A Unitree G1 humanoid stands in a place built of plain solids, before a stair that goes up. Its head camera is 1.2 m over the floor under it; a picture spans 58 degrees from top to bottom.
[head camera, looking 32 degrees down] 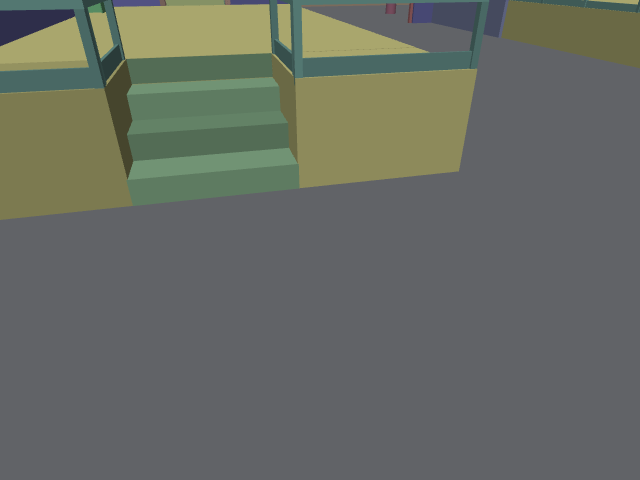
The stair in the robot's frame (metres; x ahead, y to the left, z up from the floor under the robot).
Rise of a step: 0.17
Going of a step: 0.30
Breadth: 1.02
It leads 14 degrees to the left of straight ahead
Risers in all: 4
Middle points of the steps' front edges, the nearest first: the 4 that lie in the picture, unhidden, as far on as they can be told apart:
2.42 0.62 0.17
2.71 0.70 0.34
3.01 0.77 0.51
3.30 0.84 0.68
